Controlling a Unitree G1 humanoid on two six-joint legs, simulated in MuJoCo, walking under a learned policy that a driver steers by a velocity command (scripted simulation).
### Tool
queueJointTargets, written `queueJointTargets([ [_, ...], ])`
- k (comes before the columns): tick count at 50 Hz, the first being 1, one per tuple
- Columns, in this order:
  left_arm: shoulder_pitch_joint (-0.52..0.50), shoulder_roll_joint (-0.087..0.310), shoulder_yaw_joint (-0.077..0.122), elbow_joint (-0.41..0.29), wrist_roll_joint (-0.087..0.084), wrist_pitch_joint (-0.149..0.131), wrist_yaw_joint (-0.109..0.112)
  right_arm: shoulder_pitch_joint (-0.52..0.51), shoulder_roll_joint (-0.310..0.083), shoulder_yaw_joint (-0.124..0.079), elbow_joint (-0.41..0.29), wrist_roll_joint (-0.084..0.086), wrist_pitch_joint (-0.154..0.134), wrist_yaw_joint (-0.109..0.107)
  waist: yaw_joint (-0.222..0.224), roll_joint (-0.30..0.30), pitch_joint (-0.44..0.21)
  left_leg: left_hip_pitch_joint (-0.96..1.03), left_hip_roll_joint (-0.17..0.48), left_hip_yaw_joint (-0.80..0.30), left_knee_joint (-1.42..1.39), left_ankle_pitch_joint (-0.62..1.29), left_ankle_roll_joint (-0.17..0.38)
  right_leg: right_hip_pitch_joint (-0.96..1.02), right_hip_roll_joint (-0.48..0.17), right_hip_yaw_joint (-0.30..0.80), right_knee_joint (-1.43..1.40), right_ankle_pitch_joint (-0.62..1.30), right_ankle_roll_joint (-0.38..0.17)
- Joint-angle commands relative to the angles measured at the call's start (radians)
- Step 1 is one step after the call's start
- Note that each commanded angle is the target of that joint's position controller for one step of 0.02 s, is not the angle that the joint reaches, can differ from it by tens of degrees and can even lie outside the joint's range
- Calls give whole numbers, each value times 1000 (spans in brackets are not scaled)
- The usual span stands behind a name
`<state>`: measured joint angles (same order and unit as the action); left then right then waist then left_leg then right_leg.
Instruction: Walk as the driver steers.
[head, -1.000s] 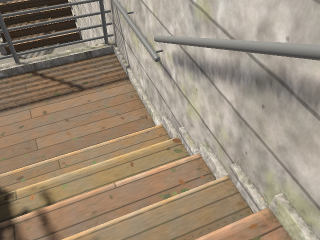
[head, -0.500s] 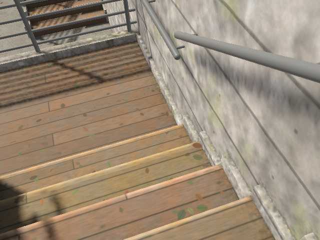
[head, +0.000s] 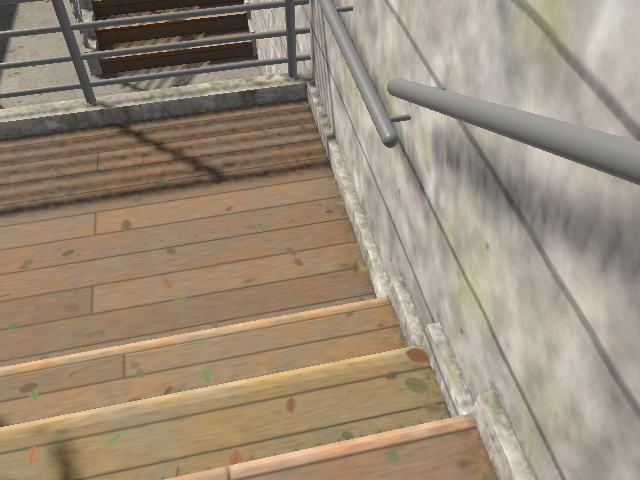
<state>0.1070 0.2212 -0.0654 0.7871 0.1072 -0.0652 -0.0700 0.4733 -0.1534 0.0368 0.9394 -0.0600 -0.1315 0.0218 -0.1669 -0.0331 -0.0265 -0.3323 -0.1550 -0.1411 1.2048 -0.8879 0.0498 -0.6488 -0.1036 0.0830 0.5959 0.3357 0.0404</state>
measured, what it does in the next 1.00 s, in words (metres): goes down, turning left: right foot 0.17 m lower, then left foot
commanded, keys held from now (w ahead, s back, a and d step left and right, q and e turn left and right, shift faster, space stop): w+q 1.00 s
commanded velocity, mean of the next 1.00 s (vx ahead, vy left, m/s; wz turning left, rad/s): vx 0.50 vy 0.00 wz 0.59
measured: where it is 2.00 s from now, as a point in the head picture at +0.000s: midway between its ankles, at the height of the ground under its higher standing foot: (220, 469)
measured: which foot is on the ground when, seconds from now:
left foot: down 0.00-0.06, up 0.08-0.66, down 0.68-0.96, up 0.98-1.00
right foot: up 0.00-0.04, down 0.06-0.66, up 0.68-0.94, down 0.96-1.00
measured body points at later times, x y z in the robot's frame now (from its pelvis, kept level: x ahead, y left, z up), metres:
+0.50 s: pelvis +0.23 -0.10 -0.09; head +0.23 -0.09 +0.36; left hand +0.08 +0.06 -0.24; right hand +0.44 -0.27 -0.21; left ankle +0.30 +0.09 -0.68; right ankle +0.18 -0.16 -0.80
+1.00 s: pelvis +0.46 -0.04 -0.23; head +0.46 -0.06 +0.22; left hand +0.48 +0.24 -0.32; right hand +0.54 -0.26 -0.38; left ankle +0.25 +0.01 -0.72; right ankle +0.54 -0.13 -0.97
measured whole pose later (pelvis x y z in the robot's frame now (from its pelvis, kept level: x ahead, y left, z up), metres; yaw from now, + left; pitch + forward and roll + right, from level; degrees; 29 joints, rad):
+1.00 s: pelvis +0.46 -0.04 -0.23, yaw +36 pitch +0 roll +3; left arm 0.14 0.23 -0.01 0.78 0.07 -0.12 -0.09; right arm 0.53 -0.22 -0.01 0.93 -0.06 -0.10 0.14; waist -0.08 -0.02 -0.04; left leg -0.50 -0.10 -0.10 1.77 -0.79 0.04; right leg -0.29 -0.06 0.04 0.56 -0.22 -0.02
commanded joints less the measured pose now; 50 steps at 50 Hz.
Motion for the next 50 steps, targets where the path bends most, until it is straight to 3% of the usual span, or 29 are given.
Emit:
queueJointTargets([
  [1, 90, 58, 34, -69, -25, -4, -1, -54, -245, -48, -71, -62, 35, 58, 180, 190, 142, -651, 155, -301, -255, 292, 189, 641, 65, -156, 143, -20, -35],
  [3, 609, 281, 135, 111, -36, -33, 15, -165, -248, -57, -105, -35, 22, 97, 414, -74, 19, -594, 25, -169, 274, 347, 16, 1025, -20, -90, -72, -65, -122],
  [4, 743, 283, 146, 172, 2, -28, 3, -97, -167, -46, -63, 10, 28, 101, 413, -207, -169, -611, -56, -115, 816, 142, -45, 1144, -134, 52, 138, 203, -243],
  [5, 574, 360, 139, 68, -26, -23, -28, 185, -47, -43, -37, 36, 22, 105, 179, -312, -293, -784, -3, -21, 1017, 229, -17, 1136, -250, 274, 134, 404, -314],
  [6, 497, 325, 133, 45, -34, -3, -67, 147, -142, -57, -46, 39, 23, 108, 219, -230, -235, -925, 42, 51, 1163, 225, -35, 1025, -365, 445, -25, 48, -387],
  [7, 398, 203, 96, 54, -61, -18, -72, 34, -163, -45, -76, 1, 38, 83, 217, -163, -117, -1043, 106, 34, 1073, 414, 3, 829, -354, 512, -153, -659, -357],
  [8, 343, 42, 57, 61, -51, -37, -59, -26, -101, -34, -83, 14, 40, 48, 161, -31, 10, -999, 183, -18, 959, 659, 46, 606, -325, 430, -236, -844, -252],
  [10, 264, -52, 32, 77, -33, -75, -20, -21, -63, -12, -101, 2, 57, 36, 56, 16, 92, -809, 300, -31, 607, 895, 62, 246, -291, 318, -237, -713, -250],
  [11, 245, -8, 46, 112, -37, -88, 8, -35, -47, -10, -106, -7, 74, 54, 61, -19, 122, -782, 306, -10, 504, 885, 63, 180, -220, 225, -241, -745, -219],
  [13, 193, 15, 37, 88, -25, -128, 37, -105, -148, -59, -99, -15, 66, 90, 112, -19, 115, -506, 264, 76, 151, 1061, 55, -15, -95, -14, -279, -718, -207],
  [17, 390, 135, 57, 209, 3, -108, 41, -151, -133, -68, -109, 8, 33, 95, 114, -10, 52, -772, 232, -6, 181, 1004, 84, 407, -228, 81, -158, -236, -196],
  [20, 515, 47, 36, 305, 44, -70, 50, -214, -111, -58, -135, 8, 45, 81, 166, 23, 40, -965, 272, -36, 165, 956, 76, 628, -247, 29, -131, -258, -212],
  [24, 478, 18, 20, 279, 24, -78, 60, -246, -131, -68, -156, -8, 53, 91, 159, 5, 38, -808, 286, 49, 242, 873, 35, 535, -206, -103, -112, -59, -189],
  [27, 503, 58, 29, 294, 16, -85, 90, -301, -124, -71, -193, 10, 52, 104, 181, -16, 16, -683, 270, 138, 210, 810, 16, 532, -178, -217, -56, 56, -151],
  [29, 410, 142, 48, 254, 24, -92, 93, -270, -157, -91, -218, -2, 53, 112, 137, -3, 33, -344, 198, 249, 145, 779, 15, 341, -143, -333, -14, 190, -139],
  [32, 135, 348, 141, 118, -5, -110, 50, 109, -265, -174, -100, -21, 40, 39, -39, -21, 44, 162, 36, 379, 31, 526, -21, 110, -131, -370, 314, 323, -114],
  [33, -17, 388, 171, 91, -2, -96, 14, 237, -292, -199, -28, -17, 17, 4, -134, 22, 66, 290, 51, 324, -269, 480, -10, 63, -122, -294, 582, 116, -102],
  [34, -110, 350, 198, 81, -19, -65, -32, 486, -229, -188, 99, -51, -1, -24, -246, 249, 46, 485, 89, 224, -590, 695, 96, -122, 59, -237, 1171, -711, -140],
  [35, -23, 28, 124, -49, -15, -71, -88, 456, -287, -160, 114, -34, -28, -44, 14, 222, -108, 722, 264, -217, -489, 1386, 238, -389, 134, -49, 1156, -1063, -135],
  [36, -72, -48, 95, -127, -65, -77, -71, 391, -296, -167, 94, 3, -50, -13, 35, 4, -74, 701, 445, -408, -546, 1558, 339, -469, 112, 83, 1028, -1007, -75],
  [37, -132, -16, 101, -182, -98, -90, -47, 222, -195, -146, 53, 23, -65, 19, 45, 40, 20, 553, 501, -529, -502, 1324, 350, -604, 72, 154, 867, -987, -5],
  [38, -55, 14, 109, -134, -94, -73, -29, 109, -96, -115, 72, 22, -41, 26, 98, 13, 79, 381, 478, -512, -453, 1062, 323, -609, 12, 133, 760, -896, -15],
  [40, 102, 35, 89, -6, -3, -35, 1, -172, -25, -52, -71, -17, 8, 26, 204, -34, 130, -277, 321, -230, -442, 844, 190, -102, -69, 126, 438, -346, -57],
  [41, 202, 25, 80, 19, -12, -38, -6, -237, -75, -58, -125, -27, 18, 35, 261, 37, 64, -667, 109, 43, -421, 583, 127, 480, -11, 30, 274, 109, -59],
  [43, 173, 58, 79, -2, -70, -38, -10, -223, -210, -81, -143, -13, 3, 43, 256, 23, 78, -829, 99, 62, -400, 395, 130, 706, 63, -102, 273, 97, 13],
  [46, 254, 140, 92, 19, -50, -33, -8, -49, -302, -93, -88, 8, 7, 71, 274, -22, 113, -495, 111, -40, -54, 574, 125, 776, 145, -165, -97, -206, 5],
  [48, 598, 245, 136, 140, -30, -50, -6, 42, -204, -72, -26, -41, 29, 140, 341, -82, -4, -520, 97, -139, 399, 782, 57, 1066, -16, 16, -121, 118, -156],
  [49, 541, 328, 148, 101, -29, -41, -22, 281, -79, -59, -12, -5, 25, 159, 207, -260, -249, -779, 32, 23, 914, 141, -13, 1318, -262, 202, 146, 748, -406],
  [50, 499, 345, 161, 61, -12, -26, -30, 205, -152, -69, -89, 37, 21, 157, 251, -177, -242, -975, 69, 69, 1118, 121, -42, 1245, -342, 333, 98, 748, -463],
])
